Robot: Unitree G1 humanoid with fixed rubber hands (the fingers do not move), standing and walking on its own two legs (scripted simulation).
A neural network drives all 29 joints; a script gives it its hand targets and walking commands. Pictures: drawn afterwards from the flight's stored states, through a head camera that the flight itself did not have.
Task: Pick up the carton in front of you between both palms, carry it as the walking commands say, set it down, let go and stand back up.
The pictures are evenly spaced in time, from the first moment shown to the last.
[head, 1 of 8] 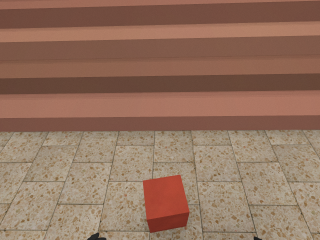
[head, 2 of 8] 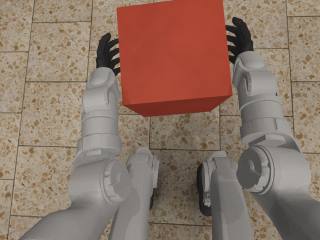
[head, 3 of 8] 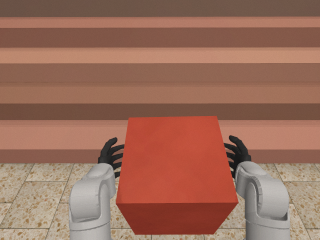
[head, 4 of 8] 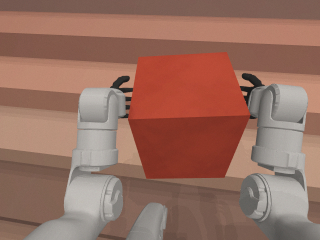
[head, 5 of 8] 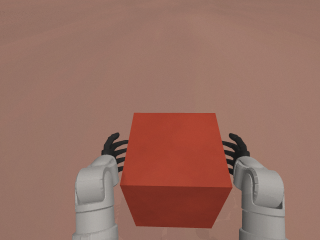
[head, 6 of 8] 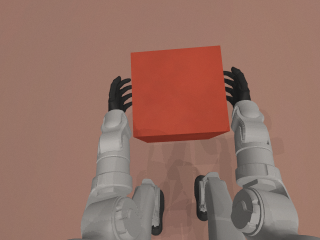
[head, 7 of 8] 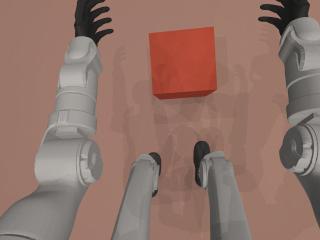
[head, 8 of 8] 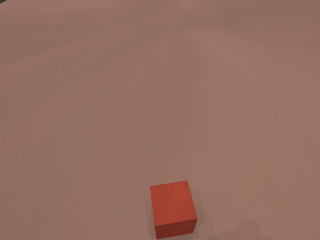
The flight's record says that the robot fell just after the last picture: no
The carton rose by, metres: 2.46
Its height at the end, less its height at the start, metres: +1.69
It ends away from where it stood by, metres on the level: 4.71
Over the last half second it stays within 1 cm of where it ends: yes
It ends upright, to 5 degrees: yes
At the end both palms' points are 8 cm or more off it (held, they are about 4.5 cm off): yes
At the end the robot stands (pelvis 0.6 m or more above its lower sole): yes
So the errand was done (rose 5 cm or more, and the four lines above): yes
